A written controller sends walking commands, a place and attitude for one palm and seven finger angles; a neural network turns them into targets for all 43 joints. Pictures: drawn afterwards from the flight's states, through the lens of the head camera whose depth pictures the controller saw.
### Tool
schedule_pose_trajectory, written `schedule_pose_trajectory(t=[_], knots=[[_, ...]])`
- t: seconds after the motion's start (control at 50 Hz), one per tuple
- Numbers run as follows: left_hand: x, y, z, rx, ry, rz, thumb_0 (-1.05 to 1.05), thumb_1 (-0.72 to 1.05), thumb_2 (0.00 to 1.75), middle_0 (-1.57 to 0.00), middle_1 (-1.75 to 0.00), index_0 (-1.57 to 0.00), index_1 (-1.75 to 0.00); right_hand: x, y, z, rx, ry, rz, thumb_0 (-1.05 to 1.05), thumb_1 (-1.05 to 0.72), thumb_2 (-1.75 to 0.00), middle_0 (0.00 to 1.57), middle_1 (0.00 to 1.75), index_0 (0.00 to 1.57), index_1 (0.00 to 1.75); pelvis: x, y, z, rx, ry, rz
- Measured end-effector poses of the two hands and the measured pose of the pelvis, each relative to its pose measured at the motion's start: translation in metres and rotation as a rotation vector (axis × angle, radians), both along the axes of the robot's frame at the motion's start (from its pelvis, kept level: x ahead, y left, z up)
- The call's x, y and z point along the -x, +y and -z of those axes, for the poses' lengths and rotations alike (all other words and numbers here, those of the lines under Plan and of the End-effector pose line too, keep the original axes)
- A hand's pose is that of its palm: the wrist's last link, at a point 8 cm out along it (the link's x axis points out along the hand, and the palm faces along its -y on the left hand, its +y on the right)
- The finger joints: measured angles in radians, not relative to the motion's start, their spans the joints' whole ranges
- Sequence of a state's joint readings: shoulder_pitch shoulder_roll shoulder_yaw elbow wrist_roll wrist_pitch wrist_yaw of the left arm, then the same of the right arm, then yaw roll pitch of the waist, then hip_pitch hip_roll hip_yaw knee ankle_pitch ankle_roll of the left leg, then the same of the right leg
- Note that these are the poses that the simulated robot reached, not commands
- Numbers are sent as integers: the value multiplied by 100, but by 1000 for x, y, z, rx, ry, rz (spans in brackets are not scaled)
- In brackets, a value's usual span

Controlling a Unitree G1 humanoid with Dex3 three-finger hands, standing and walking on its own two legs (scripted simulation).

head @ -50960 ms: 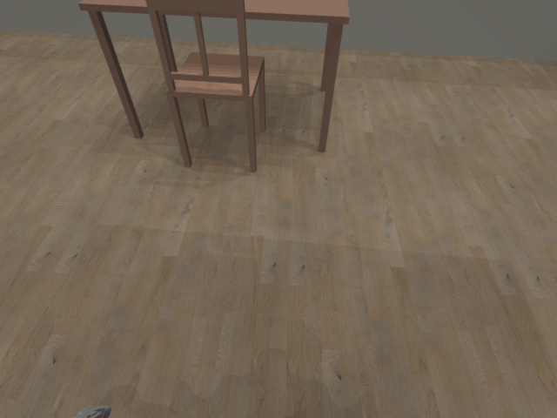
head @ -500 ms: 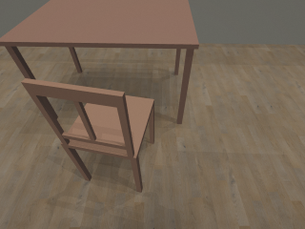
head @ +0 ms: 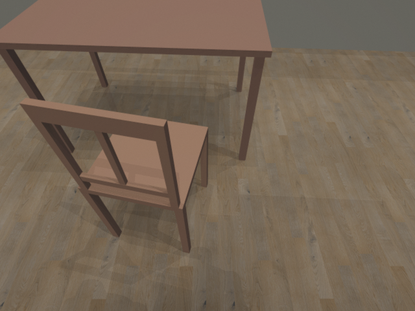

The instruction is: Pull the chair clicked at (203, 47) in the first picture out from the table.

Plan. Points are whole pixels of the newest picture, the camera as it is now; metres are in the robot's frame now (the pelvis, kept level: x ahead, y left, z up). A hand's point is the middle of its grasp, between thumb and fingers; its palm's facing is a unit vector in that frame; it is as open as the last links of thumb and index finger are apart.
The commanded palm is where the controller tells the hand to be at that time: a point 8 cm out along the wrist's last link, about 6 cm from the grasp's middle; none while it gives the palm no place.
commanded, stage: look to check the result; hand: left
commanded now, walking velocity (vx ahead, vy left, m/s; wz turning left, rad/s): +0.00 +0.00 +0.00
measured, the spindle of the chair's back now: (112, 158) +0.52 +0.31 -0.11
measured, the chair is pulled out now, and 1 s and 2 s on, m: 0.34 0.34 0.34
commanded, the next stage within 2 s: turn to face it in 0.48 s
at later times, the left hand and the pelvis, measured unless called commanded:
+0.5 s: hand out of the picture -0.01 +0.17 -0.17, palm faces +0.04 -0.98 -0.18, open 7.4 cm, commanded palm none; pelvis +0.00 +0.01 +0.00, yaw +0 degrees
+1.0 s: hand out of the picture +0.02 +0.19 -0.19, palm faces +0.00 -0.98 -0.18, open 7.4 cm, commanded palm none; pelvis -0.01 +0.02 -0.01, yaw -2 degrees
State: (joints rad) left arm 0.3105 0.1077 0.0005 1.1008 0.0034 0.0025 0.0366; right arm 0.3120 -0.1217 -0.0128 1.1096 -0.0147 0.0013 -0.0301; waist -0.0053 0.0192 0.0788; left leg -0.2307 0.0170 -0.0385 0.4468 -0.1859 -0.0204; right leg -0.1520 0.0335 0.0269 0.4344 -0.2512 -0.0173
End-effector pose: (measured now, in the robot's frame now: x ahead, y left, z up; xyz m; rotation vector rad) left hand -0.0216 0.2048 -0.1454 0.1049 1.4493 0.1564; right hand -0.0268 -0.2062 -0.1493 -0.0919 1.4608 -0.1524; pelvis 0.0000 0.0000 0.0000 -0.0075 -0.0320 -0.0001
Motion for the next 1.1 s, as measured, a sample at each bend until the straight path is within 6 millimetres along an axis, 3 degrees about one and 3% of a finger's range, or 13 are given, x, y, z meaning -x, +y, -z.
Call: schedule_pose_trajectory(t=[0.22,0.78,0.92,1.1], knots=[[5,5,-1,-4,15,-4,0,90,90,-20,-30,-20,-30,-10,6,1,-3,-19,-2,1,-92,-90,20,30,20,30,-1,4,0,-1,3,4],[-9,13,0,-23,-29,33,0,90,90,-20,-30,-20,-30,-16,3,2,9,-44,9,1,-92,-90,20,30,20,30,-4,10,2,10,5,30],[-24,27,11,-11,-98,67,0,90,90,-20,-30,-20,-30,-36,-5,-5,69,-176,3,1,-92,-90,20,30,20,30,0,18,8,6,-18,32],[-40,52,7,-32,-188,82,0,90,90,-20,-30,-20,-30,-50,2,-13,79,-242,-38,1,-91,-90,20,30,20,30,10,29,7,4,-14,28]])
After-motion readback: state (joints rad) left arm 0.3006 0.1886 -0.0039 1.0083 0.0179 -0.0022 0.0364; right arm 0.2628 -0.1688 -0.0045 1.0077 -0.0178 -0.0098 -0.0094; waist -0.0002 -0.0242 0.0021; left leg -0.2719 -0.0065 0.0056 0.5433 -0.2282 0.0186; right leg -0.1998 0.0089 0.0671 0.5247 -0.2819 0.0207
